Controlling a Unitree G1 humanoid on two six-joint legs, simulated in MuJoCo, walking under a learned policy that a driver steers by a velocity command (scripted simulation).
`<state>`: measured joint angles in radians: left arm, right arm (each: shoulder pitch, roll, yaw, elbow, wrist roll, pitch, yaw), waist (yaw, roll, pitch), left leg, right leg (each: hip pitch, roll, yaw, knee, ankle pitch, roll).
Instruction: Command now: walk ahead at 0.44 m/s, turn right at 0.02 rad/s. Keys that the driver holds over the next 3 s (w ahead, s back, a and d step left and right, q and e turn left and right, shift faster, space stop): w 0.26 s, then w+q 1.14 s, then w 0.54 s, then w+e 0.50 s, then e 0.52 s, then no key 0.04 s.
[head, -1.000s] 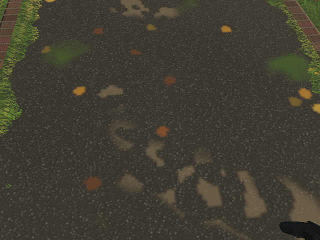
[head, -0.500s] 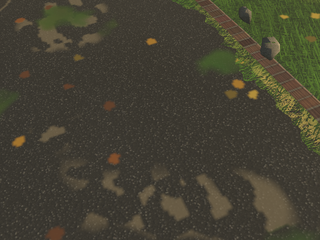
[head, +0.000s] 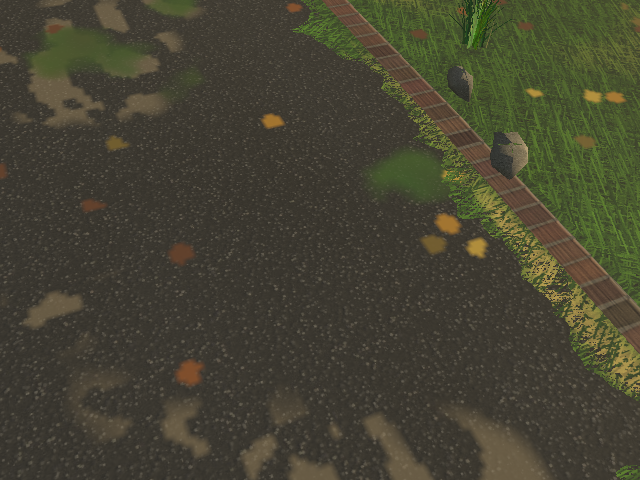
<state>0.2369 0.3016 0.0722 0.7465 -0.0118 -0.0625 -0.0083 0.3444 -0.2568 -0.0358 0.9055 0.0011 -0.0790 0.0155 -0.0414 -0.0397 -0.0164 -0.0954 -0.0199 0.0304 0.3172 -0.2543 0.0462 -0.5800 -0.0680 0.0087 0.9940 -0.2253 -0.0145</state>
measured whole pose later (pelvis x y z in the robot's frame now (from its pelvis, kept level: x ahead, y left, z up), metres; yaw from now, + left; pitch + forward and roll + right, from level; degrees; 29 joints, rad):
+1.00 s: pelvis +0.55 +0.04 -0.01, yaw +22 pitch +1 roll +0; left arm 0.15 0.30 0.06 0.78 0.00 -0.11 0.00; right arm 0.26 -0.29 -0.07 0.72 0.01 -0.05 0.03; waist -0.02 -0.02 0.07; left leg -0.29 -0.11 -0.01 0.44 -0.16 0.11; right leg -0.50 -0.08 0.05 1.15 -0.34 0.01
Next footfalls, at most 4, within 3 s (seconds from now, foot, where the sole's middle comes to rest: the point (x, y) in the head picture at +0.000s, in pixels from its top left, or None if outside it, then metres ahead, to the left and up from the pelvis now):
0.28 right None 0.33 -0.15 -0.78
0.82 left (248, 443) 0.60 0.12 -0.78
1.30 right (283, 309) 0.94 0.05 -0.78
1.80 left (133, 296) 0.99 0.42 -0.78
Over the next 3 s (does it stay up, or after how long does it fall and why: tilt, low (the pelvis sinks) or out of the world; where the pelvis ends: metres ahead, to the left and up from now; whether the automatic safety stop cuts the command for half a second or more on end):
stays up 1.40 0.56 -0.01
